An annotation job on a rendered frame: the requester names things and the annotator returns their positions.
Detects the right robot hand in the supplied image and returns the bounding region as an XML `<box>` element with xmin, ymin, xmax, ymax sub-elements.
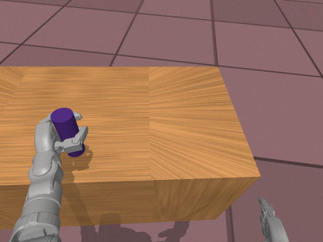
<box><xmin>259</xmin><ymin>197</ymin><xmax>289</xmax><ymax>242</ymax></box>

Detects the left robot hand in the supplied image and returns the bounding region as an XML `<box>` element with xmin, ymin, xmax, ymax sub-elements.
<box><xmin>35</xmin><ymin>111</ymin><xmax>88</xmax><ymax>156</ymax></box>

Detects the can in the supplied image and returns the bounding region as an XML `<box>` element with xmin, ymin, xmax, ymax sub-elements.
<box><xmin>50</xmin><ymin>108</ymin><xmax>85</xmax><ymax>157</ymax></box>

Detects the left robot arm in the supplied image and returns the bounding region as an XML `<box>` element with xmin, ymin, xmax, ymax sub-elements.
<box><xmin>9</xmin><ymin>151</ymin><xmax>64</xmax><ymax>242</ymax></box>

